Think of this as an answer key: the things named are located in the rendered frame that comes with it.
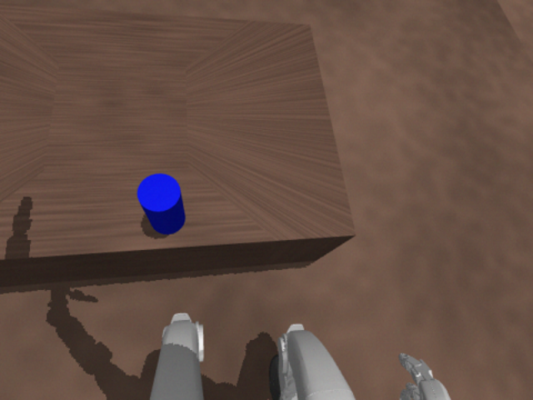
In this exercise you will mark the can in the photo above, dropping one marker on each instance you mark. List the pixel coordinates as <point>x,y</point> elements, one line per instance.
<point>161,199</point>

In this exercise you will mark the right robot hand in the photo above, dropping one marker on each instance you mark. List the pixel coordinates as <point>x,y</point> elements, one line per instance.
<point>428,388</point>

